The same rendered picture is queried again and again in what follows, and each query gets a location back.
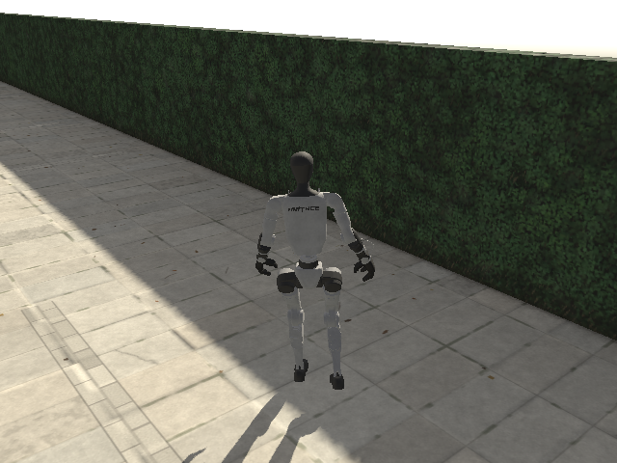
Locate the left robot forearm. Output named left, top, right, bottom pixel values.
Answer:
left=256, top=233, right=271, bottom=263

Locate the robot right hand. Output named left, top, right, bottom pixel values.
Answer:
left=354, top=258, right=375, bottom=282

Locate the right robot forearm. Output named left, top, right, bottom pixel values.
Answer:
left=348, top=229, right=371, bottom=264

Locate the robot left hand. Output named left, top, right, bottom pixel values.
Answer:
left=255, top=259, right=278, bottom=276

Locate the right robot upper arm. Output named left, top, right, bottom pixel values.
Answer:
left=323, top=192, right=357, bottom=244

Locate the left robot upper arm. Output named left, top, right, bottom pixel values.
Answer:
left=260, top=195, right=284, bottom=247

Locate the humanoid robot torso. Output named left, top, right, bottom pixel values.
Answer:
left=282, top=188, right=327, bottom=289

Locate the right robot thigh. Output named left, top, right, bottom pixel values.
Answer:
left=322, top=267, right=342, bottom=327

